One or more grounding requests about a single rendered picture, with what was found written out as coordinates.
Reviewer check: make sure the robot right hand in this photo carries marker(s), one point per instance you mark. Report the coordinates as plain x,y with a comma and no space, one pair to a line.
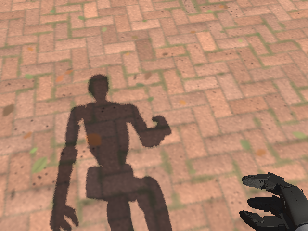
290,210

